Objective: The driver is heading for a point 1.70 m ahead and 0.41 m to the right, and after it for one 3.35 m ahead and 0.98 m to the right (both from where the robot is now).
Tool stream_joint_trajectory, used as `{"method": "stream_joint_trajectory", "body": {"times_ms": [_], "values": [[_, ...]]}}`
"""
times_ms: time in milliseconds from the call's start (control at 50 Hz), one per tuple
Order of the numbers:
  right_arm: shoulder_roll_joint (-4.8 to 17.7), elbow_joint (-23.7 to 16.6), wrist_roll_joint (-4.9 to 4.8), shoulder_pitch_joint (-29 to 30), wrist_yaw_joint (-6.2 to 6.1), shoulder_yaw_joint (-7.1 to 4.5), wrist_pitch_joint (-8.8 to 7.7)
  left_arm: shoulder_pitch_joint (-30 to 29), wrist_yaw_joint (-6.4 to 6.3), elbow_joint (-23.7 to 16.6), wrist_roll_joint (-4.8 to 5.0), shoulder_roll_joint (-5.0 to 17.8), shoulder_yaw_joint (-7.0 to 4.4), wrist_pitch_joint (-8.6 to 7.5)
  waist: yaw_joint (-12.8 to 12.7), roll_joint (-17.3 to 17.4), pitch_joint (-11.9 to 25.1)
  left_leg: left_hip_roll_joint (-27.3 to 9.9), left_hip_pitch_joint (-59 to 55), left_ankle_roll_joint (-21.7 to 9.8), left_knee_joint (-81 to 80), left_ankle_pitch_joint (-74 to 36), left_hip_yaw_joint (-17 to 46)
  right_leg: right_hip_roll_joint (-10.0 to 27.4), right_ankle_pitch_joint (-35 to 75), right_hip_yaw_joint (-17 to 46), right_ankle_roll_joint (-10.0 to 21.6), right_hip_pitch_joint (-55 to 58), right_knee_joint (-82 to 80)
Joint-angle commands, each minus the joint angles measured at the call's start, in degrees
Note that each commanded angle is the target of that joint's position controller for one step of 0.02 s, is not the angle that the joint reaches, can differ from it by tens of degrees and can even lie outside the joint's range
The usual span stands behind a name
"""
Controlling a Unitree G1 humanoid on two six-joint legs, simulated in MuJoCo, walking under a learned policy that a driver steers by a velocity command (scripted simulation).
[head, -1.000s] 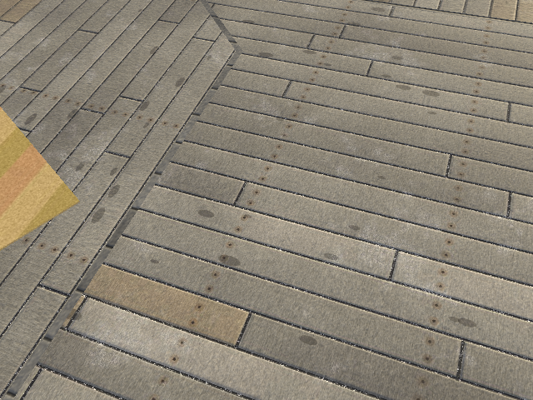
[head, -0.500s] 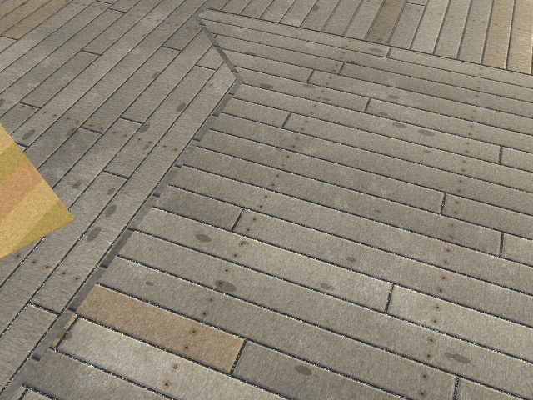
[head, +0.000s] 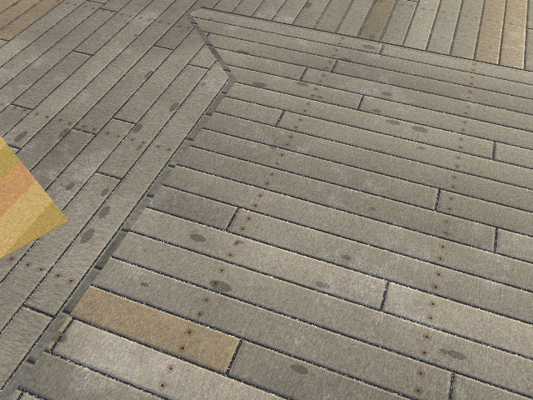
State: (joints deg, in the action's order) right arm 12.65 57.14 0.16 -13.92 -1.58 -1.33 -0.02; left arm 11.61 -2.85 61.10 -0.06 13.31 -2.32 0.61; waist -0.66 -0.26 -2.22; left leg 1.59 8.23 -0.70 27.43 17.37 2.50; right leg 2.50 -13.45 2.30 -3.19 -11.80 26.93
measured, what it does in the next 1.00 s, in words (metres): walks ahead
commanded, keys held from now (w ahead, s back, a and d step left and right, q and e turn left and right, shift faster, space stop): no key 0.56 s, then w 0.44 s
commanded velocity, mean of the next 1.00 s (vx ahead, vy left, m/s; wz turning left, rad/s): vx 0.12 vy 0.00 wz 0.00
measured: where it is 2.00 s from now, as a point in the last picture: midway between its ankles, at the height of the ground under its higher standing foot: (285, 332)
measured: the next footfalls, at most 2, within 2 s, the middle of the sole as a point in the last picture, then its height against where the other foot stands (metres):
left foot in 1.26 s outside the picture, level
right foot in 1.82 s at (332, 318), level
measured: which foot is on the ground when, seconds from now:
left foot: down 0.00-0.80, up 0.82-1.00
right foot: down 0.00-1.00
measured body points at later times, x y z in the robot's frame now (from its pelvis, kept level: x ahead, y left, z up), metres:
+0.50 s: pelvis +0.00 -0.01 +0.00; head +0.01 +0.00 +0.45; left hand +0.01 +0.24 -0.16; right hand +0.00 -0.25 -0.15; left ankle -0.03 +0.11 -0.74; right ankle +0.01 -0.15 -0.74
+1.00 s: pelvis +0.10 -0.05 +0.01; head +0.11 -0.06 +0.46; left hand +0.01 +0.18 -0.13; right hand +0.19 -0.31 -0.13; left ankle +0.12 +0.10 -0.66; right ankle +0.02 -0.13 -0.74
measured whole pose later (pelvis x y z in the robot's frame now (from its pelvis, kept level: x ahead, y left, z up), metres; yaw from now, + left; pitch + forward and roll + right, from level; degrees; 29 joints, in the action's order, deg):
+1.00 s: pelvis +0.10 -0.05 +0.01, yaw -1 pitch +1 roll +1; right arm 14.8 55.9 -1.7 -12.1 0.4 -3.1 -5.4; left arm 28.1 0.4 63.4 0.0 9.9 -0.7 -5.6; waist -2.8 1.5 0.7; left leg -3.8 31.8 -3.5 60.4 12.1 -0.7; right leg -1.6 -15.8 -1.8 2.8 -1.0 15.9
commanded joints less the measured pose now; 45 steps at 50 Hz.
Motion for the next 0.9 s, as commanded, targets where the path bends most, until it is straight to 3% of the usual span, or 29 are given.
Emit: {"method": "stream_joint_trajectory", "body": {"times_ms": [20,560,580,620,640,680,700,720,740,780,800,820,840,860,880,900], "values": [[6.0,-0.8,-0.03,-1.9,-0.25,-0.96,-0.47,1.5,-0.22,-0.8,0.01,6.0,-0.93,-0.34,0.0,0.4,-0.1,-2.1,4.5,-0.6,-5.9,-10.6,1.5,-0.4,8.6,-1.0,1.0,2.5,-2.8],[3.7,3.8,-0.22,-6.5,-0.53,0.21,-0.46,5.6,-0.27,2.4,0.16,3.5,0.31,-0.28,0.3,0.2,-1.5,-1.6,5.8,-0.1,-5.9,-7.7,0.1,-1.2,6.7,-1.2,1.7,0.8,-2.7],[3.2,4.4,-0.20,-7.5,-0.61,0.35,-0.38,6.6,-0.29,3.0,0.14,2.7,0.51,-0.22,0.4,0.5,-0.2,-1.2,5.3,-0.2,-6.4,-1.9,-0.3,-2.0,1.8,-2.1,1.8,1.4,-2.5],[5.5,4.1,-0.88,-7.7,-1.02,-0.44,-0.07,6.6,-0.50,2.8,0.65,2.9,0.32,-0.18,0.8,2.7,-2.6,-1.5,8.0,-2.5,-7.6,18.0,1.5,-4.9,-14.6,-4.9,2.7,-2.4,1.6],[6.5,3.6,-1.13,-7.9,-1.12,-0.79,-0.16,5.7,-0.46,2.2,0.61,3.0,0.27,-0.54,1.2,4.0,-5.1,-3.6,9.7,-4.3,-9.5,25.9,4.6,-5.2,-19.4,-5.1,3.4,-6.0,3.8],[9.2,3.6,-1.74,-10.7,-0.90,-1.82,-1.13,3.6,0.30,0.5,0.70,0.8,0.74,-2.31,2.6,9.5,-7.4,-11.6,8.5,-8.8,-15.0,32.8,15.9,-5.1,-14.8,-6.5,3.8,-12.1,12.5],[10.4,3.4,-1.95,-10.9,-0.79,-2.39,-1.61,3.1,0.90,-0.1,0.84,0.3,0.91,-3.36,2.8,11.7,-8.1,-16.0,9.5,-11.4,-17.3,32.7,21.8,-3.3,-11.6,-5.1,4.5,-12.7,17.4],[9.9,2.7,-1.87,-9.4,-0.71,-2.41,-1.99,3.4,1.50,-0.4,1.27,0.5,0.80,-4.28,1.8,11.4,-9.0,-17.8,10.6,-12.5,-18.1,30.9,24.0,-1.8,-11.7,-3.9,5.6,-13.0,18.9],[9.3,1.8,-1.97,-6.8,-0.51,-2.29,-2.30,4.8,1.99,-0.5,1.73,0.2,0.82,-5.02,0.1,11.1,-9.7,-17.6,11.8,-12.0,-17.2,28.5,22.6,-1.1,-13.0,-3.7,6.9,-11.2,15.4],[8.0,-0.4,-2.64,-1.3,-0.10,-1.92,-2.37,13.2,2.36,2.6,1.72,0.7,0.19,-5.85,-4.5,7.0,-8.7,-10.8,17.9,-7.6,-9.7,19.4,12.6,-3.0,-7.7,-5.0,7.8,4.3,0.0],[6.0,-1.2,-2.21,-0.2,0.08,-1.42,-2.78,19.3,2.37,4.5,1.12,3.4,-0.81,-5.94,-6.1,-0.6,-5.7,-5.9,22.0,-5.0,3.1,10.3,5.6,1.4,-7.0,3.2,8.1,12.5,-4.2],[3.1,-3.0,-1.79,0.6,-0.03,-0.72,-3.72,27.4,2.72,5.4,1.28,10.3,-2.59,-6.24,-8.0,-15.7,-1.7,0.9,30.5,-1.5,22.8,7.9,-3.7,13.2,-15.6,24.9,13.7,19.7,-14.7],[3.1,-4.0,-2.52,0.1,-0.02,-0.79,-4.83,27.3,3.33,5.0,0.26,11.0,-2.12,-7.09,-6.2,-16.6,-1.7,1.0,36.0,-1.9,35.6,14.0,0.9,20.5,-19.9,41.2,18.8,18.4,-19.6],[4.2,-3.9,-3.12,-0.1,0.46,-0.99,-5.55,21.3,3.33,3.1,0.32,7.2,-1.04,-7.72,-3.3,-8.8,-5.9,-2.7,39.6,-3.2,42.3,10.1,3.4,20.5,-18.4,37.4,18.4,16.0,-18.8],[4.2,-3.3,-2.99,-0.6,1.06,-1.02,-6.13,17.9,3.52,1.7,0.54,5.1,-0.43,-7.97,-2.1,-5.8,-6.5,-4.9,40.2,-4.2,43.1,4.3,3.2,17.3,-15.0,29.2,16.4,15.0,-18.5],[4.9,-3.1,-2.47,-0.1,1.23,-1.50,-6.59,15.8,3.79,0.8,0.62,4.8,-0.18,-7.84,-1.3,-4.0,-6.2,-6.4,40.1,-4.6,40.6,-0.3,2.2,14.8,-9.5,23.1,14.6,15.1,-18.8]]}}
Over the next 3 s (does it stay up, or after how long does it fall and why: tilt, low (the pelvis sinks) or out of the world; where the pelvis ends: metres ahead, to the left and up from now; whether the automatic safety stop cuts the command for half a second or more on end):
stays up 1.06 -0.16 0.00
